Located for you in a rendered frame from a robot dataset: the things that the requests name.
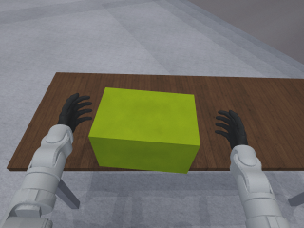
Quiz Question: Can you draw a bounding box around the left robot forearm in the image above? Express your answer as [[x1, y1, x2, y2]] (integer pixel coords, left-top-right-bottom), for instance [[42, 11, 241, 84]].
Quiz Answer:
[[0, 124, 74, 228]]

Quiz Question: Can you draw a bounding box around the table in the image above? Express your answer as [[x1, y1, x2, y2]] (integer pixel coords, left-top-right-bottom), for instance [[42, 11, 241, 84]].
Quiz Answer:
[[7, 72, 304, 210]]

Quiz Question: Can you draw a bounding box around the left robot upper arm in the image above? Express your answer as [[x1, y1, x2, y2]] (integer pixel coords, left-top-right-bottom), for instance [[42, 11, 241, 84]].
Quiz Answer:
[[2, 216, 53, 228]]

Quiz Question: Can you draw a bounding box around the robot right hand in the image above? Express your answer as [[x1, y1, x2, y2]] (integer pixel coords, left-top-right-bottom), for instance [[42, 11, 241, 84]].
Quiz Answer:
[[215, 109, 249, 150]]

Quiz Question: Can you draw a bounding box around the right robot forearm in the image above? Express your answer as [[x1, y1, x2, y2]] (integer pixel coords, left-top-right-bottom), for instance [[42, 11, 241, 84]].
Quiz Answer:
[[230, 144, 291, 228]]

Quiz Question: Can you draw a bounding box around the carton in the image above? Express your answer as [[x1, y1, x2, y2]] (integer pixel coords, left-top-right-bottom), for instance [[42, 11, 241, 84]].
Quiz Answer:
[[88, 87, 200, 174]]

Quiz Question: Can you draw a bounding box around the robot left hand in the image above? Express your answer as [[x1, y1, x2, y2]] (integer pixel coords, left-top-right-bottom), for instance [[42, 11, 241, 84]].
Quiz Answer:
[[57, 93, 92, 133]]

